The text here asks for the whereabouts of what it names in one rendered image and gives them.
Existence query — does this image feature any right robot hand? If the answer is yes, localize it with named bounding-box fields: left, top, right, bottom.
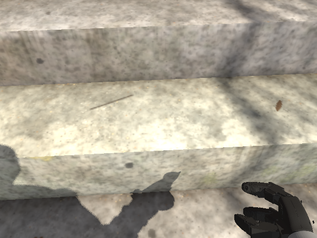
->
left=234, top=181, right=315, bottom=238

